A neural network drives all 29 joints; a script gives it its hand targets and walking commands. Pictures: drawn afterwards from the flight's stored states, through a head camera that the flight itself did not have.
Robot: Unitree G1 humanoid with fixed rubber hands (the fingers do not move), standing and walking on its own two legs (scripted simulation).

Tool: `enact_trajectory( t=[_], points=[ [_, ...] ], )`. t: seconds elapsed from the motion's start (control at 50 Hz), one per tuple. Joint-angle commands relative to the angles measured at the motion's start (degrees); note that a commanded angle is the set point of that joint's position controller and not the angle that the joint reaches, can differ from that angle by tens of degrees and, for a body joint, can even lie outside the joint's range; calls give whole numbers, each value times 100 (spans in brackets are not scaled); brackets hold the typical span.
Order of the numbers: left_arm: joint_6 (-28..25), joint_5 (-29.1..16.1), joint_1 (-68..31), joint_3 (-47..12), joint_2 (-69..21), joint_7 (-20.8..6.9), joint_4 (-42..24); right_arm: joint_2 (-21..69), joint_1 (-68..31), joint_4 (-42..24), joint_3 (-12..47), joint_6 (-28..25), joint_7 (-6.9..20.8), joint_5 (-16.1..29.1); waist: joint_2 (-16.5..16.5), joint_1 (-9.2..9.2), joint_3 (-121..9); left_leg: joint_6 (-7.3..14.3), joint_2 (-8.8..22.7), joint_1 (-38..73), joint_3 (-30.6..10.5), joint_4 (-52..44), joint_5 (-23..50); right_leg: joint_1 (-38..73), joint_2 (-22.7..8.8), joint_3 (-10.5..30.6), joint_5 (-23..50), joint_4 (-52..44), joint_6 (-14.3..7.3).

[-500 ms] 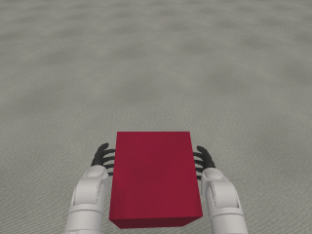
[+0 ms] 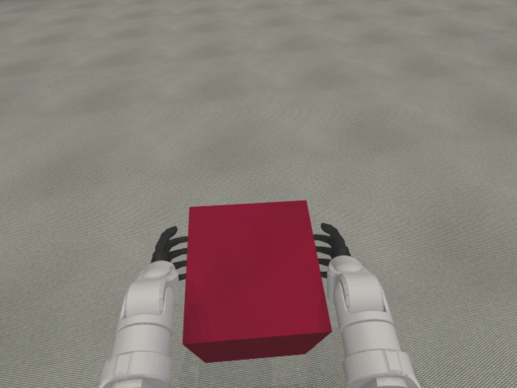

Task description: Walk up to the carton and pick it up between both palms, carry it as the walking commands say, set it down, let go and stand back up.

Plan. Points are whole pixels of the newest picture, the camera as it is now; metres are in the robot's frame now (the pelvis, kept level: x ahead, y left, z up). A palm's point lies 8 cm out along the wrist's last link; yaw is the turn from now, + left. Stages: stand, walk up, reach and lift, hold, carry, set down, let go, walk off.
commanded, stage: hold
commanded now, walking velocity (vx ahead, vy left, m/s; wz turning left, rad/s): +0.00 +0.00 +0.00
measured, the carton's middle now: (252, 287) +0.33 +0.01 -0.04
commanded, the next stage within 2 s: set down in 0.16 s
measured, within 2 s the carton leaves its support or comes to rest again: neither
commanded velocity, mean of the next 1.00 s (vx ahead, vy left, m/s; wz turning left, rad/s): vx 0.00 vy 0.00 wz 0.00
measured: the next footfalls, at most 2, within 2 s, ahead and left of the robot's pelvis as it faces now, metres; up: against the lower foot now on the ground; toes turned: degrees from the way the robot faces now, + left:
none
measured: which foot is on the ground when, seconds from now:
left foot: down 0.00-1.00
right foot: down 0.00-1.00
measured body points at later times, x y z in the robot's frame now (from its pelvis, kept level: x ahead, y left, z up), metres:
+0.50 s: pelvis +0.00 +0.00 +0.00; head -0.02 -0.02 +0.45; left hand +0.32 +0.15 +0.01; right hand +0.31 -0.14 -0.01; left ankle +0.00 +0.09 -0.72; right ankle +0.10 -0.08 -0.72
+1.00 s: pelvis +0.01 +0.01 +0.00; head +0.12 +0.01 +0.43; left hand +0.34 +0.17 -0.08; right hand +0.33 -0.12 -0.08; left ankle +0.00 +0.09 -0.72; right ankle +0.10 -0.08 -0.72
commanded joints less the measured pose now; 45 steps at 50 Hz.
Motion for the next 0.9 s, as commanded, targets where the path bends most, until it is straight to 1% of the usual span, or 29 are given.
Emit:
enact_trajectory(
  t=[0.0, 0.02, 0.04, 0.1, 0.12, 0.14, 0.16, 0.18, 0.2, 0.24, 0.26, 0.3, 0.34, 0.36, 0.38, 0.42, 0.44, 0.5, 0.52, 0.58, 0.6, 0.68, 0.7, 0.76, 0.78, 0.8, 0.82, 0.84, 0.88],
  points=[
    [-239, -1503, -3684, -3571, -6305, -2101, -969, 6381, -3828, -947, 3234, -617, 1980, 1831, -195, -251, -2820, 103, -83, -705, -1603, -1023, 1070, 3449, 128, 691, 1138, -441, 146],
    [-130, -1426, -3538, -3588, -6416, -2032, -714, 6018, -3540, -584, 2896, -531, 2014, 1640, -29, -493, -2346, -3, -5, -851, -1637, -1192, 485, 3287, 200, 687, 702, -410, 107],
    [-148, -1373, -3546, -3512, -6228, -2070, -761, 6306, -3541, -702, 3037, -537, 1986, 1724, -88, -237, -2365, 117, -85, -862, -1567, -1119, 827, 3586, 132, 709, 878, -496, 127],
    [-217, -1320, -3926, -3396, -6050, -2061, -844, 6407, -3820, -608, 3115, -606, 2070, 1851, -34, -60, -2387, 138, -137, -1063, -1491, -1073, 606, 3542, 115, 769, 725, -459, 144],
    [-192, -1421, -3787, -3581, -6279, -2050, -753, 6275, -3371, -347, 2904, -557, 2054, 1666, -240, -418, -2434, 82, -85, -886, -1561, -1162, 539, 3375, 199, 667, 699, -461, 111],
    [-169, -1268, -3472, -3432, -6227, -2063, -603, 6271, -3669, -559, 2967, -577, 2039, 1723, -56, -219, -2407, 98, -76, -829, -1598, -1134, 755, 3392, 146, 676, 804, -499, 125],
    [-195, -1285, -3848, -3259, -5901, -2183, -415, 6384, -2983, 7, 2551, -493, 1904, 1472, -384, -351, -2129, 155, -116, -847, -1746, -1320, 299, 3151, 5, 693, 286, -827, 162],
    [-159, -1165, -3765, -3078, -5789, -2237, 55, 6179, -2957, 112, 2266, -515, 1865, 1312, -206, -421, -1697, 181, -46, -1159, -1753, -1464, -152, 3136, 2, 648, 38, -772, 187],
    [-209, -1109, -3616, -2967, -5820, -2239, 112, 6208, -3203, 148, 2321, -586, 1906, 1320, -267, -226, -1767, 195, -57, -984, -1756, -1526, -131, 3090, -8, 577, 50, -799, 196],
    [-317, -1117, -4086, -2929, -5732, -2301, 242, 6100, -3474, 185, 2166, -716, 1842, 1293, -37, -316, -1367, 199, 32, -1410, -1680, -1505, -551, 3051, -99, 711, -370, -736, 173],
    [-402, -895, -4183, -2526, -5587, -2299, 471, 6103, -3816, 379, 1964, -803, 1886, 1189, -113, -118, -1332, 220, -38, -1466, -1721, -1450, -813, 2981, -28, 698, -637, -683, 172],
    [-542, -781, -3989, -2301, -5583, -2359, 958, 5932, -4060, 331, 1930, -936, 1848, 1229, -108, -131, -1049, 264, 33, -1808, -1652, -1370, -1048, 3035, -89, 745, -980, -635, 174],
    [-742, -590, -3746, -1870, -5555, -2411, 1445, 6113, -4571, 132, 2072, -1137, 1801, 1278, -397, 279, -1294, 361, -107, -1697, -1554, -1118, -750, 3088, -125, 934, -1196, -718, 164],
    [-808, -443, -3655, -1683, -5710, -2398, 1805, 6027, -4960, 88, 2071, -1212, 1811, 1235, -389, 279, -1299, 353, -72, -1737, -1504, -1109, -857, 3055, -112, 901, -1302, -635, 182],
    [-946, -445, -3653, -1588, -5668, -2429, 1823, 5995, -4699, 244, 1918, -1285, 1762, 1076, -714, 195, -1303, 334, -142, -1777, -1504, -926, -626, 2979, -99, 932, -1198, -687, 174],
    [-1184, -345, -3782, -1543, -5605, -2413, 1674, 6077, -4786, 222, 2022, -1491, 1745, 1177, -626, 336, -1694, 378, -156, -1773, -1503, -844, -282, 3046, -116, 1051, -891, -631, 162],
    [-1283, -424, -3865, -1797, -5795, -2438, 1646, 6026, -4608, 296, 1877, -1576, 1719, 1015, -666, -23, -1737, 375, -143, -1689, -1523, -783, -137, 2857, -84, 907, -532, -551, 172],
    [-1549, -121, -3837, -1601, -5587, -2381, 1649, 6188, -4710, 349, 2021, -1830, 1701, 1029, -428, 467, -1975, 377, -212, -1968, -1522, -591, -126, 2925, -149, 1164, -590, -495, 170],
    [-1609, -127, -3957, -1712, -5639, -2346, 1595, 5978, -4616, 425, 1912, -1920, 1696, 1028, -295, 215, -1913, 333, -200, -1954, -1554, -553, -110, 2681, -112, 1071, -496, -370, 125],
    [-1697, 69, -3652, -1446, -5364, -2284, 1799, 5877, -4039, 1000, 1489, -2007, 1592, 625, -456, 26, -1805, 370, -196, -2098, -1584, -469, -191, 2333, -126, 1050, -507, -272, 160],
    [-1755, 144, -3425, -1399, -5223, -2243, 1811, 5983, -3858, 1065, 1566, -2065, 1571, 685, -471, 224, -1636, 416, -195, -2187, -1580, -550, 51, 2396, -87, 1073, -234, -274, 181],
    [-1923, 319, -3157, -1255, -4996, -2185, 1801, 5508, -3314, 1320, 1230, -2298, 1502, 364, -424, 20, -1412, 400, -122, -2468, -1718, -509, 185, 2223, -50, 947, 227, -65, 121],
    [-1975, 337, -3000, -1226, -5083, -2166, 1856, 5498, -3421, 1210, 1333, -2401, 1483, 380, -466, 142, -1631, 398, -149, -2518, -1672, -453, 424, 2283, -58, 985, 526, -46, 97],
    [-2120, 362, -2962, -1466, -4995, -2046, 1757, 5151, -3111, 1216, 1130, -2626, 1422, 304, -32, -156, -1414, 365, -76, -2446, -1796, -534, 693, 1950, 29, 805, 898, 191, 14],
    [-2201, 363, -2849, -1516, -5125, -2015, 1702, 5053, -3296, 1074, 1275, -2772, 1421, 341, -68, -46, -1780, 299, -165, -2357, -1742, -289, 875, 1891, 45, 798, 1068, 281, 9],
    [-2335, 203, -3172, -1786, -5085, -2002, 1538, 5041, -3124, 1081, 1192, -2854, 1379, 226, -228, -423, -1782, 319, -113, -2452, -1793, -301, 893, 1817, 110, 737, 1158, 364, 19],
    [-2417, 131, -3188, -2000, -5266, -1946, 1585, 4942, -3134, 1046, 1238, -2977, 1376, 316, 79, -361, -2012, 232, -143, -2351, -1774, -255, 1122, 1670, 123, 757, 1276, 416, -54],
    [-2562, 143, -3149, -2019, -5074, -1873, 1358, 4992, -3042, 1214, 1391, -3090, 1353, 348, 142, -118, -2145, 219, -156, -2399, -1798, -183, 1459, 1605, 140, 819, 1486, 519, -64],
    [-2737, 238, -2713, -2078, -4990, -1696, 1578, 4788, -2927, 1063, 1561, -3341, 1284, 378, 105, -45, -2323, 163, -214, -2332, -1767, 159, 1858, 1400, 162, 756, 1815, 734, -59]
  ],
)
